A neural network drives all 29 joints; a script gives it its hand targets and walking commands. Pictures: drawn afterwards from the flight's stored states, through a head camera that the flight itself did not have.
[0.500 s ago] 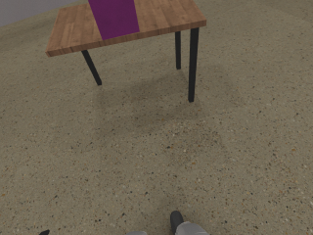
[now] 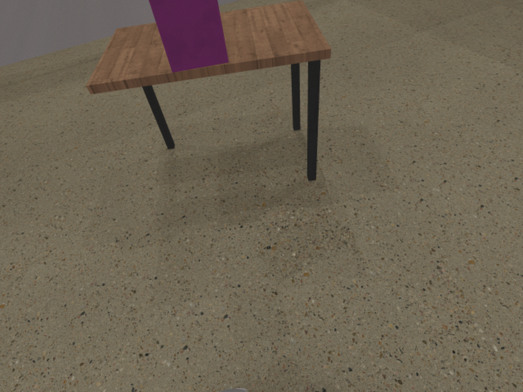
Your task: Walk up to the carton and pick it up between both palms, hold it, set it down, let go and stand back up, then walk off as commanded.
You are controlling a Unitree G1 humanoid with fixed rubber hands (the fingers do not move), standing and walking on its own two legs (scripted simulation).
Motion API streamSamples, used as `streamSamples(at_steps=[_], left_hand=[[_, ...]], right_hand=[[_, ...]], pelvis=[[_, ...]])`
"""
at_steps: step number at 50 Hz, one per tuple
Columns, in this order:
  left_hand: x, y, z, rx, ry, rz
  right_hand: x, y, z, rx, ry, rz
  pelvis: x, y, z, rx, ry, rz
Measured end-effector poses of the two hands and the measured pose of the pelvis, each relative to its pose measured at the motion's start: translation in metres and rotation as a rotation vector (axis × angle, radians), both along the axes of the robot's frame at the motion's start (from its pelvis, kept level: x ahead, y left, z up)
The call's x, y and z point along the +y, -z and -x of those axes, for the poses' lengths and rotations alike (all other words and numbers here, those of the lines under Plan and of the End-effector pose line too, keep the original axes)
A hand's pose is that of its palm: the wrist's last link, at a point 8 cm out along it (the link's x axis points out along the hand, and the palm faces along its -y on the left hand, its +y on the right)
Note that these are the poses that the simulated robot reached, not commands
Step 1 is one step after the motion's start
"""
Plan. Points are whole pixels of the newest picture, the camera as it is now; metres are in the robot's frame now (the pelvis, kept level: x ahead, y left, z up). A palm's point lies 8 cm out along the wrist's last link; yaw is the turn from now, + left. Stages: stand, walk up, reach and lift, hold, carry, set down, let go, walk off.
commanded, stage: stand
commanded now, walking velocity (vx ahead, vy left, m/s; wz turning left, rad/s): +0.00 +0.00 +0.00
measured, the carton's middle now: (191, 21) +1.29 +0.27 +0.07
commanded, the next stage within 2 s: none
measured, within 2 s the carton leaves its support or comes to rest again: neither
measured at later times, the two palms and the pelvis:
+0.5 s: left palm out of the picture +0.08 +0.33 -0.08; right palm out of the picture +0.10 -0.34 -0.09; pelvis +0.01 +0.00 -0.01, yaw +2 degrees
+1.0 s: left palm out of the picture +0.13 +0.34 -0.08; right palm out of the picture +0.11 -0.33 -0.08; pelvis +0.02 +0.01 -0.01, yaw +2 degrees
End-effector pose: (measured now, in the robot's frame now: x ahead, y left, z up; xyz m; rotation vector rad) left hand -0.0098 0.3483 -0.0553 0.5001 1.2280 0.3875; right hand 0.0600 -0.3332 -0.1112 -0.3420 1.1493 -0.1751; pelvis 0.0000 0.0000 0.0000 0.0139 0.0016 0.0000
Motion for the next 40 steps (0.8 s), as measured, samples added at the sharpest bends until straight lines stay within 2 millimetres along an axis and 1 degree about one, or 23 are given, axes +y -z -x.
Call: streamSamples(at_steps=[2, 4, 7, 10, 12, 14, 17, 20, 24, 30, 33, 36, 40], left_hand=[[-0.004, 0.001, 0.014, 0.016, -0.026, 0.006], [-0.004, 0.002, 0.019, 0.013, -0.050, 0.012], [0.000, 0.009, 0.011, -0.008, -0.060, 0.030], [0.007, 0.025, -0.008, -0.062, -0.060, 0.056], [0.006, 0.029, -0.027, -0.113, -0.048, 0.071], [0.003, 0.030, -0.047, -0.166, -0.028, 0.082], [-0.006, 0.031, -0.069, -0.204, 0.009, 0.097], [-0.016, 0.030, -0.076, -0.206, 0.027, 0.107], [-0.015, 0.028, -0.086, -0.197, 0.048, 0.104], [-0.013, 0.027, -0.123, -0.248, 0.076, 0.119], [-0.013, 0.025, -0.138, -0.275, 0.082, 0.122], [-0.013, 0.024, -0.146, -0.290, 0.088, 0.122], [-0.013, 0.023, -0.149, -0.294, 0.088, 0.123]], right_hand=[[-0.002, -0.004, -0.011, -0.007, -0.029, 0.006], [0.001, -0.005, -0.023, -0.021, -0.057, 0.009], [0.009, -0.008, -0.041, -0.062, -0.086, 0.023], [0.015, -0.010, -0.052, -0.110, -0.094, 0.058], [0.015, -0.016, -0.054, -0.140, -0.085, 0.078], [0.010, -0.024, -0.054, -0.164, -0.076, 0.098], [0.000, -0.025, -0.052, -0.170, -0.057, 0.107], [-0.007, -0.021, -0.045, -0.143, -0.037, 0.100], [-0.007, -0.019, -0.041, -0.124, -0.019, 0.090], [-0.002, -0.025, -0.047, -0.130, -0.028, 0.096], [-0.001, -0.026, -0.052, -0.134, -0.036, 0.100], [-0.001, -0.027, -0.053, -0.134, -0.038, 0.100], [-0.001, -0.027, -0.053, -0.133, -0.037, 0.100]], pelvis=[[-0.001, -0.002, -0.002, 0.005, -0.009, -0.014], [0.000, -0.001, -0.004, 0.008, -0.013, -0.014], [0.006, 0.001, -0.007, 0.011, -0.024, -0.003], [0.014, 0.010, -0.010, -0.018, -0.027, 0.010], [0.015, 0.009, -0.011, -0.042, -0.028, 0.010], [0.012, 0.008, -0.011, -0.057, -0.029, 0.008], [0.005, 0.010, -0.007, -0.055, -0.022, -0.005], [-0.001, 0.009, -0.005, -0.058, -0.031, -0.009], [0.000, 0.008, -0.009, -0.051, -0.032, -0.011], [0.005, 0.008, -0.016, -0.038, -0.030, -0.004], [0.006, 0.007, -0.018, -0.033, -0.030, -0.003], [0.006, 0.007, -0.019, -0.031, -0.030, -0.003], [0.006, 0.007, -0.019, -0.031, -0.030, -0.003]])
